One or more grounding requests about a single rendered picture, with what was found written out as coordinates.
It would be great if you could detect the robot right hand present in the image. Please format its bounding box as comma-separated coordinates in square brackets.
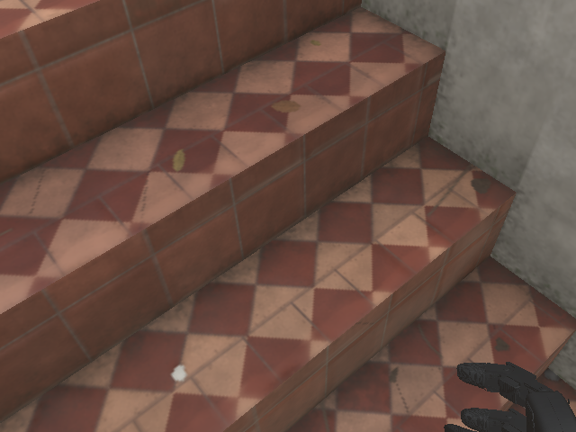
[444, 362, 576, 432]

